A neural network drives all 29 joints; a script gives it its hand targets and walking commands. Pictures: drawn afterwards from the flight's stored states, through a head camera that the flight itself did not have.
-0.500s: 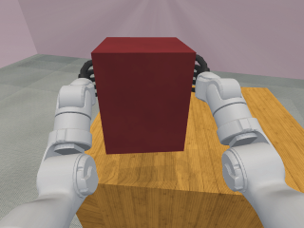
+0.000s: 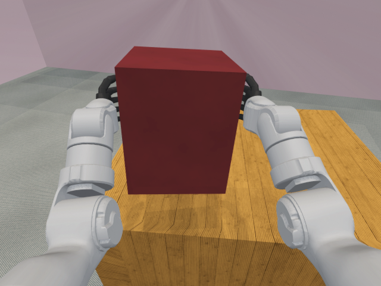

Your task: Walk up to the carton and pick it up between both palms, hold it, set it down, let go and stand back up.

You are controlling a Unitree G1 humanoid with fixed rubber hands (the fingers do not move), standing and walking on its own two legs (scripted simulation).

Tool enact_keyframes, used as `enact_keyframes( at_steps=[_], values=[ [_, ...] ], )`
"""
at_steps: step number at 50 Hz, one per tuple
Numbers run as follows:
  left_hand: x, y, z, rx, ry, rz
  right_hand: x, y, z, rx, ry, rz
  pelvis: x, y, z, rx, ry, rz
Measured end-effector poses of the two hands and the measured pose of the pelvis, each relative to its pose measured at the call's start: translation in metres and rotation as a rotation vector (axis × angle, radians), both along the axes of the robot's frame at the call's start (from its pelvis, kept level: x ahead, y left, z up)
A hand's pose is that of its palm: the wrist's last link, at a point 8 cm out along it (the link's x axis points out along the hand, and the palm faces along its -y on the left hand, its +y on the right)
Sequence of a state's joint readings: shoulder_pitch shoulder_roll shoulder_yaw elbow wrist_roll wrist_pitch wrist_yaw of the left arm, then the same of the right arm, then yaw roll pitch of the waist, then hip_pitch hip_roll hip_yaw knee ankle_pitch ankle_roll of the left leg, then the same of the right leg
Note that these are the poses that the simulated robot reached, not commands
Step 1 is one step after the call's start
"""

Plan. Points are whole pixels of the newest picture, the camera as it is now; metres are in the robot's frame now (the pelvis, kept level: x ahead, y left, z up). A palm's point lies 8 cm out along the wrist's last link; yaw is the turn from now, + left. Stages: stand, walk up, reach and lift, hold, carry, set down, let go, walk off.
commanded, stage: hold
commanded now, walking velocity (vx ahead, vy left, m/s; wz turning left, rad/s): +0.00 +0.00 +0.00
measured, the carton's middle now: (178, 117) +0.40 +0.02 +0.23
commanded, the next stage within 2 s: none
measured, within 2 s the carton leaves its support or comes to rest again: neither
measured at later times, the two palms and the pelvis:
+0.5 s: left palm (105, 110) +0.37 +0.16 +0.26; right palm (251, 108) +0.37 -0.13 +0.26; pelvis +0.00 +0.00 +0.00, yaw +0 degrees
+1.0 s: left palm (103, 104) +0.37 +0.17 +0.28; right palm (251, 106) +0.37 -0.13 +0.27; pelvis +0.00 +0.00 +0.00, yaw +0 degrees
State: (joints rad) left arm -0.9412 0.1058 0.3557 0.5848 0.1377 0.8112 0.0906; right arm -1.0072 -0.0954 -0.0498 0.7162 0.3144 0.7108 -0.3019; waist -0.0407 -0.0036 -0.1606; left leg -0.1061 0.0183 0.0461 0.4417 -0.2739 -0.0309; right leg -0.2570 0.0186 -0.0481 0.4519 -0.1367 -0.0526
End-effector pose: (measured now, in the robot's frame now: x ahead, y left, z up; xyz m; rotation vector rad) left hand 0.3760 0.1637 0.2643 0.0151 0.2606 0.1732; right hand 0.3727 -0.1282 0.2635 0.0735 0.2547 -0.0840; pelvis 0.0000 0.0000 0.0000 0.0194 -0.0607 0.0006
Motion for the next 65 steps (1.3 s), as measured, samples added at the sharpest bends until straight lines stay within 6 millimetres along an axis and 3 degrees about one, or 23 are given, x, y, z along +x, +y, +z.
enact_keyframes(
  at_steps=[8, 13, 20, 24, 31, 35, 45, 49, 55, 59, 65],
  values=[
    [-0.005, 0.001, 0.020, -0.005, -0.083, 0.005, -0.005, 0.001, 0.015, 0.009, -0.083, 0.001, 0.000, 0.000, 0.000, 0.000, -0.001, 0.000],
    [-0.004, 0.000, 0.017, -0.004, -0.072, -0.002, -0.004, 0.000, 0.022, -0.003, -0.074, -0.004, -0.001, 0.000, 0.000, 0.000, -0.004, 0.000],
    [-0.001, -0.001, -0.004, -0.001, 0.011, -0.005, 0.000, -0.001, 0.004, -0.007, 0.008, -0.003, 0.000, 0.000, 0.000, 0.000, -0.003, 0.000],
    [-0.002, 0.001, -0.003, 0.000, 0.007, 0.000, -0.002, 0.001, -0.002, 0.002, 0.005, 0.001, 0.000, 0.000, 0.000, 0.000, -0.002, 0.000],
    [-0.005, -0.002, 0.022, 0.011, -0.085, 0.002, -0.005, -0.001, 0.020, 0.010, -0.088, 0.000, -0.001, 0.000, 0.000, 0.000, -0.003, 0.000],
    [-0.004, -0.004, 0.022, 0.014, -0.081, -0.002, -0.003, -0.004, 0.027, 0.004, -0.086, -0.003, -0.001, 0.000, 0.000, 0.001, -0.004, 0.000],
    [-0.001, 0.000, -0.004, 0.003, 0.021, 0.001, 0.000, 0.000, -0.004, 0.007, 0.018, 0.001, 0.000, 0.001, 0.000, -0.001, -0.002, 0.000],
    [-0.003, 0.001, 0.008, 0.003, -0.031, 0.008, -0.003, 0.001, 0.000, 0.018, -0.032, 0.003, 0.000, 0.001, 0.000, -0.001, -0.002, 0.000],
    [-0.004, -0.001, 0.028, 0.003, -0.104, 0.003, -0.004, -0.001, 0.025, 0.011, -0.106, -0.002, -0.001, 0.000, 0.000, 0.000, -0.003, 0.000],
    [0.001, -0.004, 0.018, 0.020, -0.048, -0.007, 0.000, -0.004, 0.024, -0.004, -0.053, -0.005, -0.001, 0.000, 0.000, 0.000, -0.003, 0.001],
    [0.002, -0.001, -0.005, 0.015, 0.029, -0.007, 0.002, -0.001, 0.000, -0.002, 0.023, -0.001, 0.000, 0.001, 0.000, -0.001, -0.002, 0.001]
  ],
)
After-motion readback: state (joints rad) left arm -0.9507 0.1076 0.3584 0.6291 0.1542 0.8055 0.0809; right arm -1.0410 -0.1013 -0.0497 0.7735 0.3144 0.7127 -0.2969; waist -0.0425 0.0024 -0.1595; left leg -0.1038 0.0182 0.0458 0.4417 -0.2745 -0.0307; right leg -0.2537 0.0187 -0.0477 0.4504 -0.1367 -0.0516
